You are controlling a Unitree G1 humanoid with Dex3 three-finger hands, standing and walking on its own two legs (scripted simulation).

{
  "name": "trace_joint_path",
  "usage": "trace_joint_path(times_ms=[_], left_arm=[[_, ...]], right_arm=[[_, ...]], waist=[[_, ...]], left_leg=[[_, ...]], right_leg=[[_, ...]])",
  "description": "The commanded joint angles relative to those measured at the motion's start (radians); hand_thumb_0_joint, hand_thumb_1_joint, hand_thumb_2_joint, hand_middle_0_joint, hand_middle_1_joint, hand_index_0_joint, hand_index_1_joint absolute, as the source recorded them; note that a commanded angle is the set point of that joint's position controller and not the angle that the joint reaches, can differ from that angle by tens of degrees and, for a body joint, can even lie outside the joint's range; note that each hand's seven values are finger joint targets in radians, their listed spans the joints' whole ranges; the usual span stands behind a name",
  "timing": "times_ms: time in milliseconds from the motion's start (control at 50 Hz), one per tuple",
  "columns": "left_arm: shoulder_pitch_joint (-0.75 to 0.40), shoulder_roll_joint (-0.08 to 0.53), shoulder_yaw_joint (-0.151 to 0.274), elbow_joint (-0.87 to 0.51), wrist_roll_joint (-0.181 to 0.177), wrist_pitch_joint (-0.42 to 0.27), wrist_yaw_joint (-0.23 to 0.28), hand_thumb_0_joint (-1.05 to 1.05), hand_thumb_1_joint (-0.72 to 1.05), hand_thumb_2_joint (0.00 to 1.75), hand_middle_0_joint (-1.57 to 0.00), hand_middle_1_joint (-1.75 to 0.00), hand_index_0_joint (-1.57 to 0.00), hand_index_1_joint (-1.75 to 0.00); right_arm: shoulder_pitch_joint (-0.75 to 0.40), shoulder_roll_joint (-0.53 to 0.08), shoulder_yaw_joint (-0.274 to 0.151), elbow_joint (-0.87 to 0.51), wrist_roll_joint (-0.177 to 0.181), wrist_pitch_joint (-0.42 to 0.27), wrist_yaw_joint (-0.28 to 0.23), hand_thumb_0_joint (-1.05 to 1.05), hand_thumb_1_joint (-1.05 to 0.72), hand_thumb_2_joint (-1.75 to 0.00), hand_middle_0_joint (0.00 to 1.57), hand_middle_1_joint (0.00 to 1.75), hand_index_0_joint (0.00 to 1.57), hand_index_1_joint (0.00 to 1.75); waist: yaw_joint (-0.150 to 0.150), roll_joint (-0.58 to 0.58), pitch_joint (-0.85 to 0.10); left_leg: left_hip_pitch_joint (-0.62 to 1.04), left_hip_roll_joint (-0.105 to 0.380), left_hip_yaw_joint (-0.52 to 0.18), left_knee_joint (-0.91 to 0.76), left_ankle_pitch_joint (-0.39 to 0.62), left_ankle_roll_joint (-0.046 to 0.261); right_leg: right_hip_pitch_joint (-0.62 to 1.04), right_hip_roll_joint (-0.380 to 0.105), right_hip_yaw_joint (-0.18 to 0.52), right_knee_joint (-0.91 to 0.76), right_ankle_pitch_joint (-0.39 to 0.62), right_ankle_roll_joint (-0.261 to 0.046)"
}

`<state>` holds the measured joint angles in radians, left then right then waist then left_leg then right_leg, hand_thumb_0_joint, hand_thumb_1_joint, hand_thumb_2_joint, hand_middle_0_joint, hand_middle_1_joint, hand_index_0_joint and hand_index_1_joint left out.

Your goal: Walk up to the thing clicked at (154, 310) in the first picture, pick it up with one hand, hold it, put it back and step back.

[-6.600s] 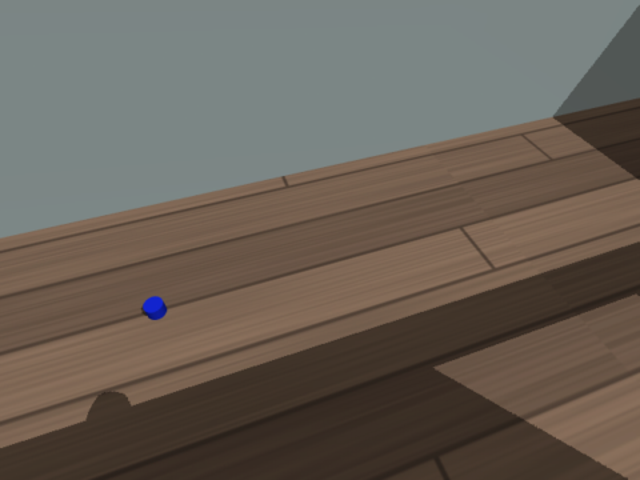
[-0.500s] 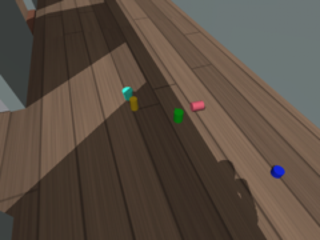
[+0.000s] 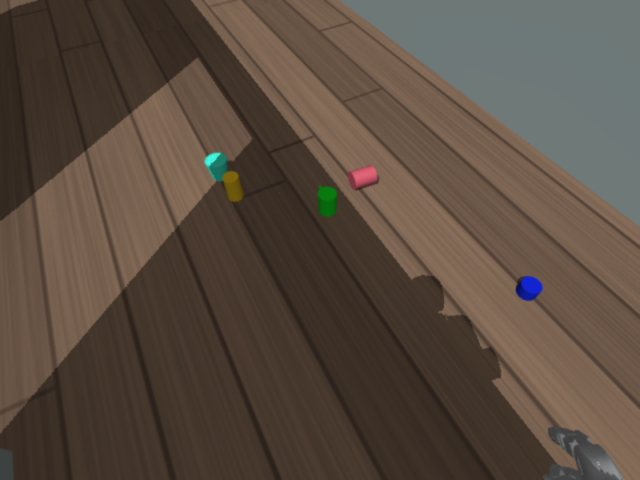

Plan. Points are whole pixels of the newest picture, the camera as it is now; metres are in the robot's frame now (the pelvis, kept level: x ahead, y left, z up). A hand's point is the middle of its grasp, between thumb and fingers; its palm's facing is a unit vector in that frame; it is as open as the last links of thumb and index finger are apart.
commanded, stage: walk up
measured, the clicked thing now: (528, 288) +0.81 -0.66 -0.75
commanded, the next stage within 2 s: none
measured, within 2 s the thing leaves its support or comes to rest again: neither
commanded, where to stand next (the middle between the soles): +0.06 +0.00 m, yaw -41 degrees
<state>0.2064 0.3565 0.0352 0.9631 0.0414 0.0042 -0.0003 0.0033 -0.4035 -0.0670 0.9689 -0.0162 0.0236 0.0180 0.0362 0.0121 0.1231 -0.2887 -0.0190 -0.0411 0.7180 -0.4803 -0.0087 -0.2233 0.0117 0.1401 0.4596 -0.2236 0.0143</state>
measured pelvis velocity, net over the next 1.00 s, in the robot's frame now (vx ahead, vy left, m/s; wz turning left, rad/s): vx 0.00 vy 0.03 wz -0.57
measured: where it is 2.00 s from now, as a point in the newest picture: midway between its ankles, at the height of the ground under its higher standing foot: outside the picture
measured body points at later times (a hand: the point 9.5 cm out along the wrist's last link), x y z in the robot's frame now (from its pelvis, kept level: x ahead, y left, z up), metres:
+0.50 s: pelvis -0.02 +0.05 +0.00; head +0.03 +0.04 +0.44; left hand +0.18 +0.32 -0.12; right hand -0.09 -0.28 -0.11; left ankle +0.01 +0.15 -0.74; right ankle -0.06 -0.10 -0.72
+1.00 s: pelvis +0.00 +0.03 -0.02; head +0.04 +0.03 +0.43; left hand +0.25 +0.24 -0.14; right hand -0.10 -0.28 -0.12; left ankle +0.10 +0.11 -0.74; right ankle -0.06 -0.08 -0.73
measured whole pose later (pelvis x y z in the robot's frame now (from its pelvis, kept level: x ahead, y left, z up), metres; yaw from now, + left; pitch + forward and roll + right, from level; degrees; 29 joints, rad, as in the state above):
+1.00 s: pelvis +0.00 +0.03 -0.02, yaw -33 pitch -3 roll +1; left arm 0.23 0.40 0.05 0.78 0.01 0.05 0.00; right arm 0.24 -0.37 -0.05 0.83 -0.03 -0.02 0.00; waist 0.00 -0.06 0.13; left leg -0.31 0.00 0.04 0.67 -0.30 0.01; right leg -0.32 0.09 0.16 0.83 -0.46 -0.02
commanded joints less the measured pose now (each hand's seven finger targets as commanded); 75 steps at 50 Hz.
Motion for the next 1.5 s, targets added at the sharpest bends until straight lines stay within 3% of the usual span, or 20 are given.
trace_joint_path(times_ms=[0, 60, 100, 140, 280, 400, 520, 560, 600, 660, 820, 880, 900, 940, 980, 1080, 1240, 1280, 1320, 1480], left_arm=[[-0.036, 0.276, 0.071, -0.137, -0.002, -0.018, 0.028, 0.00, 0.90, 0.90, -0.20, -0.30, -0.20, -0.30], [-0.094, 0.252, 0.056, -0.204, -0.022, 0.002, 0.024, 0.00, 0.90, 0.90, -0.20, -0.30, -0.20, -0.30], [-0.036, 0.181, 0.036, -0.223, -0.025, 0.015, 0.034, 0.00, 0.90, 0.90, -0.20, -0.30, -0.20, -0.30], [0.073, 0.254, 0.054, -0.193, -0.017, 0.031, 0.034, 0.00, 0.90, 0.90, -0.20, -0.30, -0.20, -0.30], [0.064, 0.237, 0.081, -0.190, -0.025, 0.037, -0.038, 0.00, 0.90, 0.90, -0.20, -0.30, -0.20, -0.30], [-0.020, 0.218, 0.074, -0.247, -0.016, 0.017, -0.040, 0.00, 0.90, 0.90, -0.20, -0.30, -0.20, -0.30], [0.130, 0.218, 0.087, -0.189, -0.013, -0.007, -0.027, 0.00, 0.90, 0.90, -0.20, -0.30, -0.20, -0.30], [0.180, 0.360, 0.130, -0.194, -0.001, -0.029, -0.010, 0.00, 0.90, 0.90, -0.20, -0.30, -0.20, -0.30], [0.109, 0.369, 0.126, -0.233, -0.017, -0.016, -0.010, 0.00, 0.90, 0.90, -0.20, -0.30, -0.20, -0.30], [0.015, 0.286, 0.100, -0.253, -0.028, -0.019, 0.006, 0.00, 0.90, 0.90, -0.20, -0.30, -0.20, -0.30], [0.055, 0.283, 0.091, -0.280, -0.018, -0.017, 0.006, 0.00, 0.90, 0.90, -0.20, -0.30, -0.20, -0.30], [-0.020, 0.279, 0.086, -0.304, -0.032, -0.002, 0.004, 0.00, 0.90, 0.90, -0.20, -0.30, -0.20, -0.30], [-0.017, 0.240, 0.073, -0.308, -0.042, 0.002, 0.006, 0.00, 0.90, 0.90, -0.20, -0.30, -0.20, -0.30], [0.042, 0.182, 0.054, -0.291, -0.047, 0.006, 0.015, 0.00, 0.90, 0.90, -0.20, -0.30, -0.20, -0.30], [0.089, 0.280, 0.077, -0.242, -0.030, 0.011, 0.025, 0.00, 0.90, 0.90, -0.20, -0.30, -0.20, -0.30], [0.093, 0.241, 0.079, -0.194, -0.039, 0.004, -0.008, 0.00, 0.90, 0.90, -0.20, -0.30, -0.20, -0.30], [0.176, 0.219, 0.068, -0.115, -0.022, -0.041, 0.012, 0.00, 0.90, 0.90, -0.20, -0.30, -0.20, -0.30], [0.132, 0.304, 0.087, -0.132, -0.007, -0.061, 0.024, 0.00, 0.90, 0.90, -0.20, -0.30, -0.20, -0.30], [0.049, 0.388, 0.085, -0.159, -0.006, -0.065, 0.029, 0.00, 0.90, 0.90, -0.20, -0.30, -0.20, -0.30], [0.002, 0.284, 0.060, -0.135, -0.020, -0.069, 0.030, 0.00, 0.90, 0.90, -0.20, -0.30, -0.20, -0.30]], right_arm=[[0.058, -0.132, -0.060, -0.129, 0.020, -0.011, 0.000, 0.00, -0.90, -0.90, 0.20, 0.30, 0.20, 0.30], [0.212, -0.145, -0.084, -0.127, -0.005, -0.013, -0.010, 0.00, -0.90, -0.90, 0.20, 0.30, 0.20, 0.30], [0.206, -0.254, -0.114, -0.164, -0.027, -0.018, -0.025, 0.00, -0.90, -0.90, 0.20, 0.30, 0.20, 0.30], [0.072, -0.293, -0.126, -0.226, -0.013, -0.021, -0.019, 0.00, -0.90, -0.90, 0.20, 0.30, 0.20, 0.30], [0.184, -0.213, -0.096, -0.222, -0.003, -0.060, -0.022, 0.00, -0.90, -0.90, 0.20, 0.30, 0.20, 0.30], [0.262, -0.254, -0.105, -0.248, -0.013, -0.062, -0.011, 0.00, -0.90, -0.90, 0.20, 0.30, 0.20, 0.30], [0.223, -0.246, -0.087, -0.280, 0.004, -0.035, -0.004, 0.00, -0.90, -0.90, 0.20, 0.30, 0.20, 0.30], [0.240, -0.119, -0.042, -0.310, 0.016, -0.032, -0.001, 0.00, -0.90, -0.90, 0.20, 0.30, 0.20, 0.30], [0.225, -0.209, -0.059, -0.291, 0.008, -0.024, -0.017, 0.00, -0.90, -0.90, 0.20, 0.30, 0.20, 0.30], [0.279, -0.205, -0.054, -0.225, 0.011, -0.029, -0.010, 0.00, -0.90, -0.90, 0.20, 0.30, 0.20, 0.30], [0.248, -0.175, -0.043, -0.218, -0.004, -0.053, -0.026, 0.00, -0.90, -0.90, 0.20, 0.30, 0.20, 0.30], [0.338, -0.162, -0.053, -0.188, -0.003, -0.062, -0.034, 0.00, -0.90, -0.90, 0.20, 0.30, 0.20, 0.30], [0.355, -0.180, -0.059, -0.185, -0.013, -0.068, -0.037, 0.00, -0.90, -0.90, 0.20, 0.30, 0.20, 0.30], [0.300, -0.297, -0.082, -0.211, -0.016, -0.074, -0.041, 0.00, -0.90, -0.90, 0.20, 0.30, 0.20, 0.30], [0.216, -0.304, -0.087, -0.237, -0.005, -0.076, -0.033, 0.00, -0.90, -0.90, 0.20, 0.30, 0.20, 0.30], [0.210, -0.243, -0.061, -0.230, -0.013, -0.079, -0.030, 0.00, -0.90, -0.90, 0.20, 0.30, 0.20, 0.30], [0.163, -0.226, -0.046, -0.261, -0.004, -0.021, -0.006, 0.00, -0.90, -0.90, 0.20, 0.30, 0.20, 0.30], [0.191, -0.116, -0.010, -0.268, 0.014, -0.012, -0.005, 0.00, -0.90, -0.90, 0.20, 0.30, 0.20, 0.30], [0.145, -0.179, -0.028, -0.252, 0.011, 0.002, -0.021, 0.00, -0.90, -0.90, 0.20, 0.30, 0.20, 0.30], [0.188, -0.161, -0.012, -0.136, 0.015, -0.015, -0.016, 0.00, -0.90, -0.90, 0.20, 0.30, 0.20, 0.30]], waist=[[-0.042, -0.240, -0.175], [-0.131, -0.079, -0.233], [-0.103, 0.225, -0.202], [-0.059, 0.215, -0.158], [-0.065, 0.145, -0.063], [-0.104, 0.144, -0.097], [-0.026, 0.106, -0.158], [0.008, -0.320, -0.170], [0.018, -0.222, -0.110], [-0.039, -0.188, -0.072], [-0.017, -0.177, -0.095], [-0.084, -0.143, -0.127], [-0.095, -0.080, -0.130], [-0.060, 0.200, -0.127], [-0.044, 0.154, -0.088], [-0.045, 0.182, -0.054], [-0.009, 0.165, -0.166], [-0.025, -0.134, -0.139], [-0.022, -0.166, -0.062], [-0.034, -0.219, -0.148]], left_leg=[[-0.034, 0.001, -0.035, 0.030, -0.036, 0.029], [0.302, 0.018, -0.032, -0.326, 0.243, 0.040], [0.361, 0.347, -0.361, -0.431, 0.441, 0.074], [0.098, 0.468, -0.379, -0.507, 0.174, 0.223], [0.223, 0.246, -0.064, -0.435, 0.325, 0.077], [0.253, 0.340, -0.012, -0.361, 0.520, 0.172], [0.117, 0.300, 0.097, -0.118, 0.504, 0.141], [-0.244, 0.074, 0.184, 0.251, -0.007, 0.018], [-0.249, 0.072, 0.053, 0.355, -0.175, -0.004], [-0.242, 0.093, 0.021, 0.297, -0.022, -0.002], [-0.062, 0.035, 0.050, 0.055, 0.073, 0.016], [0.136, 0.009, 0.070, -0.135, 0.247, 0.037], [0.187, 0.038, 0.022, -0.229, 0.301, 0.049], [0.209, 0.380, -0.425, -0.417, 0.278, 0.167], [0.063, 0.486, -0.490, -0.431, 0.166, 0.307], [0.089, 0.257, -0.105, -0.377, 0.290, 0.177], [0.043, 0.252, 0.013, -0.096, 0.427, 0.171], [-0.120, 0.142, 0.078, 0.144, 0.214, 0.064], [-0.113, 0.091, -0.017, 0.244, -0.129, 0.021], [-0.018, 0.070, 0.030, -0.004, 0.018, 0.023]], right_leg=[[0.067, -0.198, 0.257, -0.033, 0.501, -0.226], [-0.163, -0.089, 0.170, 0.155, 0.308, -0.114], [-0.395, 0.111, 0.072, 0.431, -0.298, -0.023], [-0.269, 0.011, 0.016, 0.610, -0.319, -0.012], [-0.328, 0.008, -0.012, 0.522, -0.086, -0.002], [-0.220, -0.043, -0.116, 0.299, -0.191, -0.005], [0.078, 0.005, -0.176, -0.022, -0.057, -0.071], [0.301, -0.259, 0.327, -0.142, 0.102, -0.184], [0.125, -0.364, 0.440, -0.131, 0.039, -0.344], [0.117, -0.188, 0.187, -0.106, 0.027, -0.232], [-0.021, -0.169, 0.181, 0.009, 0.396, -0.237], [-0.135, -0.139, 0.166, 0.131, 0.352, -0.189], [-0.179, -0.095, 0.157, 0.184, 0.231, -0.137], [-0.322, 0.136, 0.019, 0.480, -0.308, -0.042], [-0.255, 0.043, 0.020, 0.678, -0.372, -0.027], [-0.249, 0.028, -0.026, 0.547, -0.229, -0.024], [0.049, 0.037, -0.190, 0.040, -0.042, -0.027], [0.089, -0.151, 0.185, -0.082, 0.084, -0.085], [-0.112, -0.364, 0.449, -0.095, 0.117, -0.292], [0.015, -0.181, 0.139, 0.021, 0.310, -0.185]])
